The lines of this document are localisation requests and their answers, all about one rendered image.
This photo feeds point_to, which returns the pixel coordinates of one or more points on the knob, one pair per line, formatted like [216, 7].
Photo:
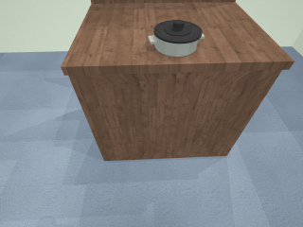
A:
[178, 24]

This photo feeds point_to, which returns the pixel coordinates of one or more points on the lid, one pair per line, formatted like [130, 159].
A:
[188, 34]

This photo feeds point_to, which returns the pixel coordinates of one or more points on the table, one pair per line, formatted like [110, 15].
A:
[141, 104]

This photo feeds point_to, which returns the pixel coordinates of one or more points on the pot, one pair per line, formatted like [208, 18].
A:
[174, 50]

